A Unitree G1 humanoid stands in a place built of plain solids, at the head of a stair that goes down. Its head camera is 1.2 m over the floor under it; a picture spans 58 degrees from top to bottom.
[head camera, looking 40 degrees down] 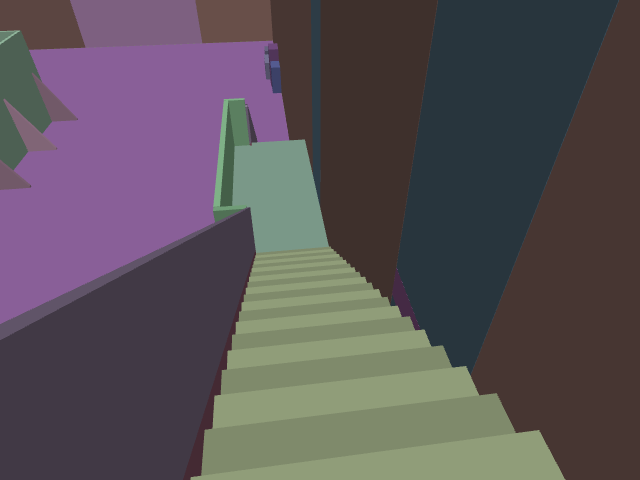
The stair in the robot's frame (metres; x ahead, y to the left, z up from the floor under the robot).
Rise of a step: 0.17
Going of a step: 0.25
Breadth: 1.24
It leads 7 degrees to the left of straight ahead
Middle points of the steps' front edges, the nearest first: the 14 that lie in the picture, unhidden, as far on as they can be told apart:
0.68 -0.18 -0.33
0.92 -0.15 -0.50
1.17 -0.12 -0.66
1.41 -0.08 -0.83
1.66 -0.05 -0.99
1.90 -0.02 -1.16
2.15 0.01 -1.32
2.39 0.05 -1.49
2.64 0.08 -1.66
2.88 0.11 -1.82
3.13 0.14 -1.99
3.37 0.17 -2.15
3.62 0.21 -2.32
3.86 0.24 -2.49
